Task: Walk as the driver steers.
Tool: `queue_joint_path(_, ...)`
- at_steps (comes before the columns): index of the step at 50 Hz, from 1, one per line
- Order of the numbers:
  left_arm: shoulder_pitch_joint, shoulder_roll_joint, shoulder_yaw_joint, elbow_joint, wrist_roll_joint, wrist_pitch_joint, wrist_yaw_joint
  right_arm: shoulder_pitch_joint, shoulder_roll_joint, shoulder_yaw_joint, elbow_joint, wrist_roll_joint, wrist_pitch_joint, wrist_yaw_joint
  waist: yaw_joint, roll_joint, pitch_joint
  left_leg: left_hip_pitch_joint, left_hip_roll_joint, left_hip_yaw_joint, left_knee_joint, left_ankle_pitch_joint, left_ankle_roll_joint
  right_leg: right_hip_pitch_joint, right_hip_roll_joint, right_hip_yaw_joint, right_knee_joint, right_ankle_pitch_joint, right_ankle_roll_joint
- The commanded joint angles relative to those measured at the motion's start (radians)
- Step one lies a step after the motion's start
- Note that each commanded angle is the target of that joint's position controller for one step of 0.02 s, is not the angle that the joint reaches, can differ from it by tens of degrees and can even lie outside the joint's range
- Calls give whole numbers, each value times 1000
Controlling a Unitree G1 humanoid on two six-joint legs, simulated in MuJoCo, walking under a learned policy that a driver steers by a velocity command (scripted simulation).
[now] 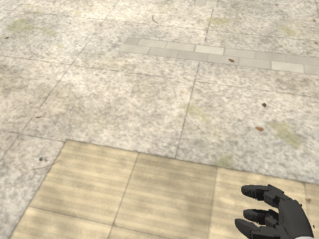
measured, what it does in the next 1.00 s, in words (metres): walks ahead: right foot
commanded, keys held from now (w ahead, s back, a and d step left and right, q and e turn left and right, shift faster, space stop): w+e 0.46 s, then w+q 0.54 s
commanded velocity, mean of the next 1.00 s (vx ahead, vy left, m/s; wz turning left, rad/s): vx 0.50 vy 0.00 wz -0.19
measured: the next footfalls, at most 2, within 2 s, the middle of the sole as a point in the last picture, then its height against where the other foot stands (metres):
right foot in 0.48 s outside the picture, level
left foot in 1.04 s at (196, 207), level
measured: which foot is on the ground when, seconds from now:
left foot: down 0.00-0.48, up 0.50-1.00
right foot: up 0.00-0.46, down 0.48-1.00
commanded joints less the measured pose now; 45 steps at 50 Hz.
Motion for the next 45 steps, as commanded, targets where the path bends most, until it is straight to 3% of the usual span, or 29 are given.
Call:
queue_joint_path(1, -43, 68, 11, -80, -3, -22, -5, 507, -184, -72, 86, -23, -21, -29, -251, 266, -260, 1014, 446, -717, -277, 129, 396, -768, 25, -81, 675, -41, 47)
queue_joint_path(2, -130, 92, 25, -89, -15, -3, -6, 421, -196, -87, 90, -25, -13, -40, -230, 107, -35, 766, 420, -585, -319, -145, 274, -837, -59, -86, 814, 118, 12)
queue_joint_path(3, -140, 85, 25, -71, -11, 11, 8, 345, -134, -71, 82, -18, -6, -49, -177, 58, 33, 563, 381, -448, -346, -172, 208, -786, -122, -103, 772, 238, -7)
queue_joint_path(4, -121, 71, 28, -51, 13, 15, 16, 305, -42, -47, 77, -13, -1, -43, -134, 59, 19, 484, 344, -325, -376, -26, 192, -696, -157, -86, 702, 308, -21)
queue_joint_path(5, -145, 42, 23, -63, 32, 21, 11, 278, 9, -39, 76, -11, 2, -39, -111, 57, 32, 426, 320, -250, -399, 58, 179, -642, -176, -98, 677, 315, -23)
queue_joint_path(6, -182, 8, 18, -82, 28, 31, 4, 249, 16, -40, 77, -12, 2, -44, -97, 63, 24, 400, 292, -190, -411, 119, 175, -622, -184, -114, 654, 285, -21)
queue_joint_path(8, -250, -19, 8, -107, 12, 36, -11, 249, -16, -56, 91, -34, -1, -44, -106, 60, 38, 407, 272, -85, -449, 184, 193, -675, -195, -126, 620, 293, -24)
queue_joint_path(11, -301, 1, 10, -115, 8, 29, -34, 283, -31, -57, 121, -60, -12, -21, -91, 35, 64, 385, 243, 61, -471, 304, 190, -673, -218, -154, 432, 465, -28)
queue_joint_path(12, -319, 4, 7, -111, 11, 33, -41, 294, -33, -55, 131, -65, -16, -13, -87, 32, 74, 369, 234, 105, -480, 324, 181, -631, -229, -175, 332, 524, -32)
queue_joint_path(15, -403, 21, -1, -134, 22, 59, -42, 360, -58, -51, 181, -57, -31, 3, -91, 47, 115, 405, 260, 146, -501, 443, 178, -550, -229, -196, 137, 531, -45)
queue_joint_path(16, -459, 87, 21, -211, -102, 78, 5, 389, -251, -106, 176, 42, -2, -25, -97, 36, 157, 425, 259, 159, -454, 273, 94, -554, -216, -219, 157, 456, -13)
queue_joint_path(17, -502, 99, 18, -234, -102, 89, 20, 407, -254, -110, 182, 52, 12, -38, -105, 26, 163, 462, 290, 143, -453, 209, 82, -581, -227, -205, 120, 441, -10)
queue_joint_path(19, -535, 106, 27, -265, -78, 107, 26, 419, -224, -111, 180, 35, 28, -47, -114, 40, 189, 530, 301, 157, -409, 238, 63, -577, -207, -239, 53, 383, -22)
queue_joint_path(20, -533, 117, 35, -275, -71, 112, 25, 416, -223, -116, 176, 34, 33, -47, -112, 63, 186, 548, 294, 171, -358, 337, 54, -538, -183, -273, 30, 339, -34)
queue_joint_path(22, -436, 134, 55, -274, -63, 116, 22, 411, -235, -123, 169, 42, 38, -49, -56, 87, 135, 543, 276, 203, -165, 646, 35, -353, -95, -353, -31, 270, -71)
queue_joint_path(23, -310, 173, 82, -244, -62, 115, 25, 410, -236, -121, 161, 45, 45, -48, 3, 73, 67, 505, 232, 225, 28, 726, 12, -162, -31, -382, -100, 301, -102)
queue_joint_path(24, -133, 252, 117, -203, -53, 118, 40, 418, -210, -110, 151, 27, 42, -50, 65, 13, -27, 264, 193, 223, 303, 521, -31, 169, -97, -220, -105, 372, -152)
queue_joint_path(25, -90, 367, 129, -192, -59, 109, 51, 489, -86, -65, 98, -3, 18, -35, -20, -248, -94, -185, 27, 172, 692, -308, -95, 499, -368, 293, -206, 335, -310)
queue_joint_path(26, -7, 319, 111, -203, -49, 107, 55, 452, -114, -64, 104, 41, -23, -17, 26, -197, -251, -275, -22, -70, 868, -414, -88, 556, -457, 550, -380, 309, -358)
queue_joint_path(27, -42, 267, 96, -204, -34, 99, 57, 363, -142, -74, 79, 86, -36, -11, 31, -152, -168, -371, 27, -99, 918, -333, -67, 505, -437, 393, -369, 389, -299)
queue_joint_path(28, -130, 227, 83, -224, -36, 92, 59, 327, -151, -72, 66, 79, -35, -19, -5, -99, -109, -356, 82, -105, 874, -245, -47, 355, -416, 254, -344, 456, -252)
queue_joint_path(29, -228, 189, 70, -243, -35, 83, 57, 305, -165, -77, 67, 54, -27, -29, -47, -43, -61, -283, 120, -117, 810, -182, -40, 184, -393, 159, -360, 499, -216)
queue_joint_path(30, -282, 157, 60, -248, -25, 70, 53, 322, -176, -85, 71, 47, -8, -34, -91, -41, -28, -203, 144, -137, 767, -150, -30, 58, -371, 91, -394, 501, -199)
queue_joint_path(31, -295, 145, 56, -241, -22, 58, 49, 350, -166, -88, 72, 52, 13, -37, -121, -51, -4, -165, 149, -150, 738, -129, -23, -2, -361, 59, -430, 471, -190)
queue_joint_path(34, -261, 185, 67, -214, -19, 31, 51, 325, -140, -80, 58, 46, 47, -38, -134, -28, 72, -206, 150, -178, 629, -49, -17, -68, -352, -52, -505, 512, -177)
queue_joint_path(40, -213, 202, 69, -200, -24, 29, 78, 184, -134, -72, 19, 37, 50, -6, -86, -41, 119, -222, 97, -147, 277, 255, -22, 11, -305, -264, -530, 617, -107)
queue_joint_path(45, -136, 223, 80, -169, -35, 45, 86, 46, -113, -57, -38, 39, 55, 24, -25, -39, 185, -275, 72, -81, 106, 188, 2, 203, -358, -313, -491, 657, -88)
Over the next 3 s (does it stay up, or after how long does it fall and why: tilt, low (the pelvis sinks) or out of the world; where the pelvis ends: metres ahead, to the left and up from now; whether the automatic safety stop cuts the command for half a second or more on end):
stays up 1.44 -0.17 0.01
